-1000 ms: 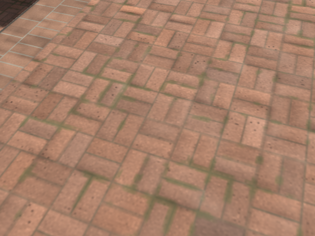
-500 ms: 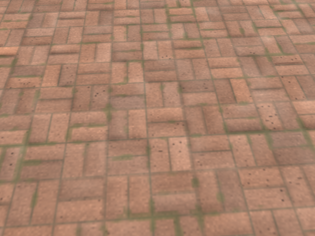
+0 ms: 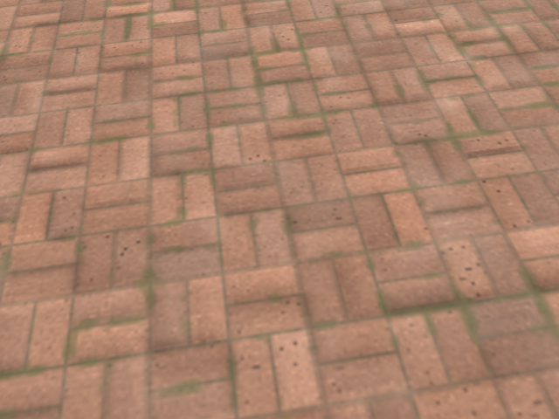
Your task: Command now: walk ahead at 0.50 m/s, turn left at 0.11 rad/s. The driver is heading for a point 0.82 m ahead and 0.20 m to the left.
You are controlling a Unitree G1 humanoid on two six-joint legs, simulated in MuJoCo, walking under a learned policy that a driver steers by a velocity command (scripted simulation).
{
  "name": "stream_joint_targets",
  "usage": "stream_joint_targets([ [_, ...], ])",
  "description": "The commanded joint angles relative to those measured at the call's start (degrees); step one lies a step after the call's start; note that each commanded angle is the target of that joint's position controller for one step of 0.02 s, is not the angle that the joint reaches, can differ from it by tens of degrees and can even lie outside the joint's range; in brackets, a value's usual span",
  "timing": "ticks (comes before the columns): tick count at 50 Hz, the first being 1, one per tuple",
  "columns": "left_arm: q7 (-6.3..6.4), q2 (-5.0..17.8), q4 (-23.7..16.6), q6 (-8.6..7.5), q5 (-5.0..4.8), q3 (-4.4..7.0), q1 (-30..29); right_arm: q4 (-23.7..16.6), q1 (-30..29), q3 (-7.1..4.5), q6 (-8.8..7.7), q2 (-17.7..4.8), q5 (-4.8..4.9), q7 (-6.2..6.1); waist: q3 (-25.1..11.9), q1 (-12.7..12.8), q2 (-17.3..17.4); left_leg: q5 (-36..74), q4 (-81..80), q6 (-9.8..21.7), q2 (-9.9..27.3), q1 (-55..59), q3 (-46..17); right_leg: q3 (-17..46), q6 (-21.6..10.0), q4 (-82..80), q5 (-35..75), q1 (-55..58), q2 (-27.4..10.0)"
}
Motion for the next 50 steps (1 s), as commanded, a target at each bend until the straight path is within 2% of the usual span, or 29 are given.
stream_joint_targets([
  [1, 0.29, 9.9, -1.2, -1.13, -0.03, 2.56, 1.3, -4.5, -5.8, -0.30, -0.84, -3.2, 0.81, 0.81, 1.5, 1.9, -5.5, 6.6, -5.7, 1.2, -1.1, 3.4, 1.1, 4.3, -6.6, -7.0, 11.0, -2.0, -16.1],
  [5, 0.39, 10.2, 1.6, -0.25, -0.11, 2.87, 3.3, -6.6, -9.1, -0.14, -1.01, -3.2, 1.03, 2.34, 3.2, 2.9, -4.5, -0.5, -9.6, 3.9, -2.8, -2.2, 0.7, 2.4, -5.9, -4.1, 17.4, 8.6, -19.5],
  [7, 0.79, 10.7, 2.0, 0.42, -0.28, 3.11, 2.8, -7.2, -8.3, -0.21, -1.06, -3.3, 0.86, 3.05, 2.1, 1.8, -5.3, -5.8, -10.5, 5.5, -4.3, -0.7, 2.2, 0.7, -4.7, -0.3, 28.0, 11.8, -20.2],
  [9, 1.42, 12.0, 1.5, 1.08, -0.17, 3.39, 1.3, -6.3, -2.4, -1.35, -0.73, -5.5, 0.43, 2.96, -3.3, -1.7, -7.4, -10.6, -9.9, 7.6, -8.3, 9.3, 6.1, -1.6, -3.0, 8.6, 49.9, 12.4, -19.0],
  [10, 1.84, 12.0, 1.1, 1.62, -0.18, 3.22, 0.1, -4.6, 5.0, -2.72, -0.55, -7.8, 0.31, 2.59, -7.8, -6.1, -6.6, -8.8, -11.9, 9.3, -10.6, 19.9, 7.4, -4.1, -1.3, 19.0, 55.9, 9.9, -16.9],
  [11, 2.42, 10.9, 0.0, 1.46, 0.41, 2.58, 0.2, -3.3, 13.9, -4.02, -0.23, -11.3, 0.33, 1.93, -13.7, -10.1, -3.6, -5.4, -11.4, 12.6, -4.8, 37.0, -1.9, -5.4, 0.9, 33.9, 44.5, -2.0, -15.4],
  [12, 1.43, 4.6, -2.1, -0.01, 1.46, 0.44, 6.6, -3.1, 17.8, -5.27, -0.26, -16.6, 0.52, 1.67, -20.7, -6.7, 10.7, -13.4, -14.2, 24.0, 9.7, 59.0, -32.0, -5.0, 5.7, 56.9, 1.2, -27.5, -3.5],
  [13, 0.48, 6.8, -1.3, -1.91, 0.80, 0.48, 3.9, -2.7, 19.3, -3.90, -0.07, -11.3, 1.20, 1.51, -24.1, -9.1, 8.3, -19.8, -21.7, 24.7, 11.7, 64.1, -43.5, 3.8, 5.4, 62.8, -19.7, -36.3, -2.0],
  [14, -0.42, 9.7, -3.5, -3.28, -1.49, 1.19, -1.7, -3.3, 16.5, -3.27, 0.18, -9.4, 0.86, 1.09, -15.8, -9.7, 5.3, -21.4, -23.3, 21.7, 10.2, 58.2, -35.5, 5.3, 4.5, 63.1, -15.9, -41.1, -5.5],
  [15, -0.49, 9.3, -4.5, -4.05, -1.58, 0.89, -5.1, -4.2, 13.0, -3.13, 0.39, -8.9, 0.58, 0.85, -10.3, -8.4, -0.3, -18.3, -24.2, 20.0, 8.1, 49.8, -29.5, 4.2, 4.1, 59.1, -11.7, -40.6, -8.0],
  [16, -0.23, 9.1, -4.7, -4.23, -0.30, 1.12, -6.6, -4.8, 10.1, -2.76, 0.61, -7.8, 0.43, 0.73, -5.8, -6.4, -3.5, -12.7, -25.5, 19.1, 6.1, 41.9, -25.1, 3.3, 4.6, 53.6, -9.3, -38.6, -9.6],
  [17, 0.00, 9.3, -4.8, -3.81, 0.47, 1.49, -5.9, -5.7, 8.3, -2.29, 0.63, -6.9, -0.17, 0.52, -4.4, -4.4, -2.4, -7.6, -26.9, 18.8, 4.4, 36.4, -22.2, 3.3, 5.2, 50.5, -7.6, -34.9, -10.9],
  [20, 0.43, 7.4, -4.6, -2.17, 0.99, 1.21, -3.4, -6.2, 6.7, -2.49, 0.69, -7.4, 0.05, -0.12, -3.4, -2.0, 0.5, -0.2, -29.0, 19.5, 2.0, 28.0, -17.4, 1.6, 8.1, 43.5, -5.9, -30.7, -11.2],
  [22, 0.75, 6.0, -5.7, -1.76, 1.08, 0.64, -6.9, -5.7, 7.5, -3.03, 0.75, -9.0, 0.34, -0.80, -2.1, -2.8, 0.6, 1.0, -29.5, 18.5, 0.1, 24.3, -13.9, 0.5, 9.7, 35.6, 0.5, -29.8, -10.4],
  [25, 0.46, 4.4, -7.0, -2.20, 0.76, -0.01, -13.8, -4.6, 10.1, -3.29, 1.42, -9.5, 0.86, -1.53, -1.9, -5.7, 1.4, -3.4, -28.2, 15.2, -3.0, 21.5, -11.5, 0.1, 10.3, 22.2, 13.6, -24.3, -7.6],
  [27, 0.05, 4.9, -7.8, -2.59, 0.01, 0.18, -16.9, -3.6, 12.4, -3.41, 1.88, -9.7, 1.12, -1.74, -2.1, -7.0, 1.9, -6.7, -26.9, 14.4, -2.3, 22.8, -13.7, 0.6, 10.2, 17.8, 16.9, -22.1, -6.1],
  [29, -0.29, 6.3, -8.2, -2.96, -0.42, 0.76, -17.9, -3.1, 13.6, -3.37, 2.29, -9.2, 1.42, -1.89, -2.4, -6.9, 2.5, -9.4, -24.0, 13.6, -0.9, 26.6, -17.4, 2.4, 9.3, 14.3, 15.2, -21.5, -5.9],
  [31, -0.52, 7.8, -8.0, -3.39, -0.60, 1.54, -16.7, -3.2, 13.3, -3.47, 2.59, -9.0, 1.22, -2.04, -2.5, -5.6, 3.7, -10.0, -20.5, 12.6, 0.6, 29.9, -21.0, 3.3, 7.7, 12.8, 10.8, -19.9, -6.2],
  [33, -0.19, 9.4, -6.3, -3.83, -0.39, 2.70, -9.9, -3.7, 12.1, -3.03, 2.80, -7.3, 0.90, -1.88, -4.9, -1.6, 4.2, -7.7, -13.9, 10.5, -1.5, 29.2, -21.0, 2.1, 4.8, 9.5, 8.6, -9.9, -6.7],
  [34, 0.26, 11.8, -5.7, -4.08, 0.62, 3.54, -2.8, -4.6, 12.0, -1.84, 2.57, -4.1, 0.36, -1.57, -11.5, 1.7, 0.7, -10.7, -1.5, 8.6, -4.5, 24.7, -17.4, 7.9, 1.4, 10.6, 6.2, 2.8, -13.7],
  [35, 0.52, 16.8, -4.2, -3.35, 1.56, 4.92, 4.0, -6.0, 19.0, -0.59, 2.05, -0.4, 1.35, -1.54, -20.3, 0.6, -14.4, -28.1, 17.8, 4.3, -12.8, 6.3, -8.5, 30.2, -7.5, 8.2, -4.8, 23.4, -26.8],
  [36, 0.01, 14.0, -3.3, -2.82, 0.04, 4.53, 5.3, -6.1, 19.7, -0.86, 1.78, -4.0, 1.78, -1.59, -19.8, 0.8, -19.7, -37.9, 28.2, 3.4, -9.8, -3.6, -7.5, 44.3, -9.6, 3.3, -18.5, 24.3, -31.1],
  [37, 0.16, 9.9, -4.1, -2.57, -0.23, 3.41, 2.4, -5.8, 15.2, -2.11, 2.02, -8.4, 1.79, -1.57, -11.7, 2.0, -12.7, -33.0, 32.1, 3.0, -7.1, -6.4, -8.0, 37.2, -7.1, 1.8, -21.5, 17.5, -28.7],
  [38, 0.32, 8.5, -4.4, -2.16, 0.16, 2.87, -0.3, -6.5, 11.2, -2.36, 2.37, -8.7, 1.23, -1.62, -6.9, 1.7, -8.6, -28.7, 32.3, 2.6, -5.3, -5.7, -5.8, 28.7, -5.2, 1.5, -15.0, 10.9, -26.2],
  [39, 0.22, 7.2, -3.8, -1.99, 0.42, 2.36, -2.0, -7.2, 8.9, -2.35, 2.36, -7.8, 0.60, -1.48, -3.2, 0.9, -7.1, -25.6, 29.6, 2.5, -4.0, -4.4, -5.4, 22.9, -4.8, 0.1, -8.0, 4.9, -23.4],
  [41, 0.05, 5.7, -2.7, -2.29, 0.82, 1.78, -3.3, -7.2, 9.2, -2.14, 2.55, -5.3, 0.96, -0.99, -1.2, -1.3, -9.3, -22.8, 25.6, 2.6, -2.2, 0.1, -4.8, 15.5, -4.4, -2.7, -0.9, -1.6, -20.1],
  [42, -0.12, 5.5, -2.1, -2.52, 0.54, 1.80, -3.2, -7.0, 9.7, -1.88, 2.70, -4.0, 1.10, -0.84, -1.2, -1.7, -9.5, -22.5, 23.9, 2.5, -2.2, 1.2, -4.2, 13.3, -5.1, -3.8, 1.5, -2.7, -19.5],
  [46, -0.35, 8.4, 0.2, -2.89, -0.23, 2.68, -2.5, -8.2, 4.9, -0.80, 2.38, -1.9, 0.13, -0.43, -0.4, -1.8, -6.9, -15.7, 11.5, 1.8, -1.3, 0.1, -2.9, 7.4, -7.3, -6.5, 10.6, -2.3, -20.0],
  [50, -0.19, 10.2, 2.3, -2.03, -1.10, 2.92, -0.5, -9.4, -2.3, 0.06, 1.16, -0.9, 0.32, 0.73, 0.4, 0.6, -6.5, -5.4, -2.3, 1.9, -2.1, 5.1, 1.0, 1.3, -5.7, -6.6, 13.6, -2.4, -18.1],
])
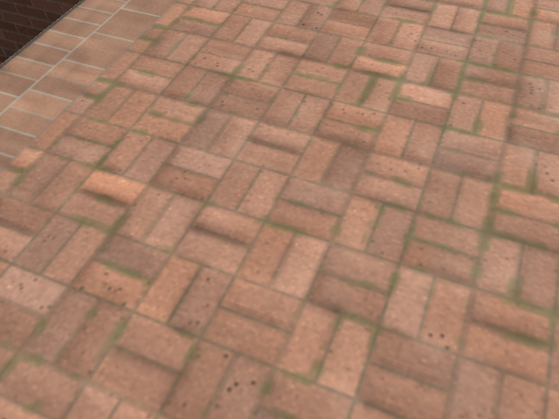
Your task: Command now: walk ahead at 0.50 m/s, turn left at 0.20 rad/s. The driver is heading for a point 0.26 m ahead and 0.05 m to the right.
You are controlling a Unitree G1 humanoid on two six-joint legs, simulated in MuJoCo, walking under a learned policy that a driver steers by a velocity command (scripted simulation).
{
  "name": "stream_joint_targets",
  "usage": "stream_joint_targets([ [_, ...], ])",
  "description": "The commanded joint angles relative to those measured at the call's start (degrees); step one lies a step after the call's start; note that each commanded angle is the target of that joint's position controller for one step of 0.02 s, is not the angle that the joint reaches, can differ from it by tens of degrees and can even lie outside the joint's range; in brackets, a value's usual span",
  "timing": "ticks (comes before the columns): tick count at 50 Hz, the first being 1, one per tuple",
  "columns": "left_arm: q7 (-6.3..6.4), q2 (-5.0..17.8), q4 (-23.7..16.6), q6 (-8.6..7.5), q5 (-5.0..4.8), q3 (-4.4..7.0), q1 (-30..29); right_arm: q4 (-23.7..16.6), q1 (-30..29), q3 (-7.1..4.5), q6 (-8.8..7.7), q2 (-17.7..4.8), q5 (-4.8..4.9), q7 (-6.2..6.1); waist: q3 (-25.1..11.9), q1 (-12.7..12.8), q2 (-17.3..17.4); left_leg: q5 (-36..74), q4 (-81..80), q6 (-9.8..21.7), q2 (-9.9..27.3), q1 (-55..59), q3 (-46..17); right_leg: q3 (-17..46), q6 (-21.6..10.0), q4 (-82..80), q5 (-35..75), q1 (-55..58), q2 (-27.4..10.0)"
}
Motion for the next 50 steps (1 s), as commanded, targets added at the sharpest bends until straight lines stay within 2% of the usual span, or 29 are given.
stream_joint_targets([
  [1, 0.21, 10.4, -2.9, -0.53, -0.78, 2.21, -2.5, -4.7, -5.6, 0.31, -1.45, -1.2, 0.22, 0.84, 1.3, -0.5, -6.7, 6.5, -8.3, 0.0, -0.7, 3.2, 2.6, 7.4, -9.4, -6.7, 14.8, -1.9, -13.7],
  [3, 0.26, 10.9, -1.5, 0.16, -1.03, 2.26, -0.8, -5.7, -8.2, 0.13, -1.66, -1.8, 0.37, 1.14, 2.3, -0.2, -7.0, 5.9, -11.7, 0.9, -1.5, 3.9, 2.9, 7.5, -8.7, -5.1, 18.5, 0.6, -14.9],
  [5, 0.56, 11.4, -0.4, 1.04, -1.13, 2.35, -0.6, -6.0, -7.8, -0.40, -1.98, -2.9, -0.09, 1.41, 1.2, -1.7, -7.9, 4.2, -15.2, 2.5, -3.1, 7.1, 3.4, 6.8, -6.9, -0.3, 28.6, 3.8, -15.2],
  [6, 0.82, 11.8, -0.3, 1.37, -1.26, 2.38, -1.5, -4.9, -4.3, -1.01, -2.14, -3.9, -0.59, 1.35, -1.3, -4.2, -8.1, 6.0, -17.6, 3.6, -4.6, 13.1, 4.5, 5.6, -5.4, 4.3, 35.9, 4.0, -14.2],
  [7, 1.04, 11.2, -0.3, 1.44, -1.25, 2.08, -1.9, -2.7, 2.0, -2.01, -2.13, -5.7, -1.16, 1.05, -5.4, -7.4, -7.4, 10.7, -20.0, 5.0, -6.2, 23.0, 5.6, 3.9, -3.7, 11.4, 40.9, 2.2, -11.9],
  [8, 1.21, 9.3, -1.0, 1.10, -0.26, 1.26, -1.5, -1.3, 8.0, -3.04, -1.94, -9.0, -1.70, 0.35, -10.5, -9.7, -5.0, 25.8, -18.5, 6.9, -1.3, 35.4, 1.6, 1.8, -0.8, 21.5, 32.3, -4.4, -8.7],
  [9, 0.80, 3.9, -2.2, 0.38, 1.85, -0.81, 3.2, -1.2, 12.7, -3.34, -1.16, -13.2, -3.37, -0.51, -19.4, -8.8, 8.7, 47.7, -13.8, 15.6, 14.9, 56.5, -17.3, 0.4, 3.5, 42.7, -3.8, -23.4, -1.8],
  [10, 0.43, 4.7, 0.1, 0.26, 0.81, -1.06, 8.2, -0.7, 13.6, -2.73, -0.47, -11.1, -2.12, -0.22, -28.6, -8.5, 11.6, 46.7, -17.1, 21.8, 20.9, 58.8, -28.2, 8.2, 4.7, 53.9, -27.3, -27.2, 0.2],
  [11, 0.32, 9.7, 0.2, 0.70, -0.80, 0.48, 4.4, -0.7, 10.8, -2.20, 0.01, -8.9, -1.22, 0.12, -22.7, -9.1, 5.8, 40.4, -19.2, 19.5, 17.2, 51.6, -21.9, 9.7, 4.6, 57.0, -25.5, -29.7, -2.7],
  [12, 0.60, 9.1, -1.1, 1.16, -1.25, 0.35, -0.5, -0.6, 6.5, -1.56, -0.12, -7.0, -0.74, 0.19, -14.7, -7.9, 3.9, 36.7, -20.7, 17.1, 13.8, 44.7, -15.8, 7.8, 4.5, 55.2, -22.5, -32.5, -4.6],
  [13, 1.19, 8.0, -1.0, 1.90, -0.52, 0.28, -2.3, -0.4, 3.0, -0.89, -0.34, -4.9, -0.76, 0.34, -10.5, -6.3, 0.9, 33.9, -23.0, 15.4, 11.3, 37.4, -12.3, 7.3, 4.9, 51.5, -19.1, -31.4, -6.3],
  [14, 1.75, 7.3, -0.7, 2.97, 0.08, 0.38, -1.9, -0.3, 0.0, -0.57, -0.51, -3.8, -1.02, 0.48, -8.5, -4.0, 1.2, 31.6, -25.3, 14.2, 9.6, 30.2, -9.3, 7.6, 5.2, 47.3, -16.1, -26.5, -7.7],
  [16, 2.38, 4.7, 0.3, 4.45, 0.46, -0.10, 0.5, 0.5, -3.2, -0.73, -0.97, -3.8, -2.27, 0.62, -7.9, -1.3, 3.5, 31.4, -28.1, 14.2, 7.6, 20.9, -4.9, 6.3, 6.2, 41.2, -11.3, -17.0, -7.0],
  [17, 2.63, 4.1, 0.5, 4.75, 0.62, -0.27, 0.7, 1.0, -4.3, -0.74, -1.11, -3.7, -2.43, 0.50, -8.0, -0.8, 4.1, 31.4, -28.5, 14.3, 7.0, 18.9, -3.2, 5.9, 6.4, 37.2, -10.1, -14.4, -6.6],
  [19, 2.87, 3.6, 0.2, 5.02, 1.02, -0.57, -1.9, 2.4, -4.2, -0.86, -1.03, -4.1, -2.29, 0.05, -8.6, -1.7, 4.5, 26.7, -29.0, 14.0, 6.6, 18.6, -2.3, 5.8, 6.0, 29.8, -5.1, -11.6, -6.3],
  [21, 2.85, 4.5, 0.0, 5.50, 0.95, -0.32, -4.2, 4.0, -3.3, -0.88, -0.52, -4.6, -2.03, -0.37, -8.4, -2.8, 4.3, 15.9, -30.0, 13.5, 6.9, 18.4, -3.3, 5.8, 5.4, 25.3, -0.5, -9.3, -5.9],
  [23, 2.66, 4.7, -0.2, 5.82, 1.13, -0.16, -5.7, 5.1, -3.7, -0.52, 0.02, -4.2, -1.65, -0.52, -6.3, -2.6, 3.5, 1.1, -30.3, 11.9, 6.1, 16.2, -4.0, 5.5, 4.1, 19.5, 2.8, -6.1, -5.4],
  [25, 2.57, 5.1, -0.5, 5.73, 2.19, -0.16, -7.2, 6.8, -2.3, 0.48, 0.19, -1.8, -1.41, -0.44, -3.3, -2.2, 1.4, -11.9, -29.1, 7.6, 2.8, 13.8, -3.8, 6.5, 2.4, 11.0, 7.9, -2.1, -5.8],
  [26, 2.79, 7.1, -1.4, 5.53, 2.28, 0.06, -8.1, 7.8, -0.1, 0.86, 0.18, -0.9, -1.98, -0.45, -2.0, -3.4, -1.9, -15.9, -26.6, 4.8, 0.3, 13.3, -2.7, 10.3, 1.0, 7.9, 12.9, -1.5, -9.4],
  [27, 3.07, 11.2, -1.3, 5.57, 1.40, 1.00, -10.7, 8.4, 4.4, 0.56, 0.18, -1.2, -2.04, -0.49, -0.8, -7.7, -10.1, -15.6, -25.6, 2.7, -3.7, 14.2, 0.6, 10.8, -1.2, 8.8, 7.9, -4.8, -10.5],
  [28, 2.68, 7.9, -0.8, 5.44, 1.08, 0.62, -11.7, 9.0, 2.9, 0.62, 0.64, -1.7, -2.20, -1.04, -0.8, -6.2, -11.1, -11.9, -23.8, 1.3, -4.7, 20.2, 2.8, 10.4, -1.5, 6.6, -3.1, -11.0, -8.8],
  [29, 2.38, 5.5, -0.4, 5.11, 1.45, -0.06, -12.1, 9.1, 1.3, 0.28, 1.09, -2.8, -1.87, -1.47, 0.2, -5.6, -9.9, -9.5, -22.9, 1.2, -4.5, 22.3, 2.8, 9.9, -0.5, 5.5, -5.9, -13.4, -7.7],
  [30, 2.23, 4.8, 0.0, 4.73, 1.66, -0.34, -12.6, 9.6, 1.1, 0.23, 1.49, -2.6, -1.63, -1.89, -0.1, -5.6, -9.3, -7.5, -22.5, 1.6, -3.9, 23.5, 2.6, 9.3, 0.6, 5.7, -3.5, -13.5, -7.0],
  [31, 2.07, 4.5, 0.4, 4.29, 1.44, -0.50, -12.7, 10.1, 1.4, 0.17, 1.85, -2.8, -1.68, -2.12, -0.1, -5.4, -9.0, -5.6, -22.5, 1.8, -3.7, 23.5, 2.2, 8.7, 1.2, 6.3, 0.2, -12.2, -6.6],
  [34, 2.18, 5.0, 2.3, 3.63, 0.87, -0.45, -11.3, 11.7, 1.8, 0.07, 1.76, -2.7, -1.45, -2.18, -2.5, -4.8, -6.4, 0.2, -22.2, 2.0, -3.2, 24.7, 1.9, 7.7, 1.3, 8.9, 8.9, -8.1, -6.0],
  [38, 2.46, 5.1, 4.1, 3.91, 0.70, -0.50, -11.8, 13.9, 1.5, -0.06, 1.81, -2.6, -0.98, -2.25, -3.5, -4.5, -4.3, 5.0, -21.6, 1.7, -3.0, 26.3, 2.2, 7.1, 0.7, 9.9, 14.0, -6.1, -5.6],
  [43, 2.46, 4.8, 6.1, 4.33, 0.57, -0.52, -12.5, 16.6, 1.7, -0.17, 2.42, -2.7, -0.86, -2.62, -3.0, -4.7, -2.8, 6.7, -21.6, 1.4, -2.9, 27.7, 2.5, 6.6, 0.4, 9.6, 15.0, -5.8, -5.0],
  [50, 2.62, 4.4, 8.7, 4.80, 0.60, -0.52, -12.8, 19.6, 1.5, -0.11, 2.70, -3.1, -0.83, -3.01, -2.0, -4.8, -2.7, 5.9, -22.1, 1.2, -2.7, 28.1, 2.6, 5.9, 0.5, 8.8, 13.6, -5.6, -4.2],
])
